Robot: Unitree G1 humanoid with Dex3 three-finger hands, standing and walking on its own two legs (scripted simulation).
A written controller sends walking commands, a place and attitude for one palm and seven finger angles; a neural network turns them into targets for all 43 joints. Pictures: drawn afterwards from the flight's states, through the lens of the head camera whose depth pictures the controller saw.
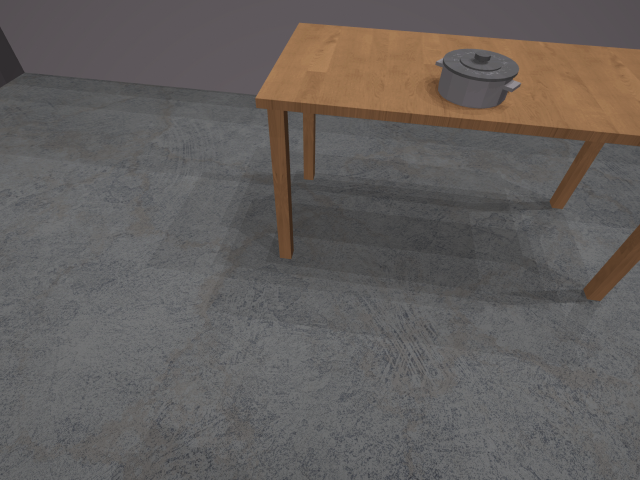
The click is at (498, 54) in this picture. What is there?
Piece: lid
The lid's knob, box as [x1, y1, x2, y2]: [474, 51, 490, 60]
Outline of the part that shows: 474,57 479,60 488,60 490,57 490,53 485,51 477,51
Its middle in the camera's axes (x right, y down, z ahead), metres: +0.45 -0.51 +1.08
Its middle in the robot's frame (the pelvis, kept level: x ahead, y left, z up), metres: +1.17 -0.40 +0.05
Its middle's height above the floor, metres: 0.83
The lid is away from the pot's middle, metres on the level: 0.00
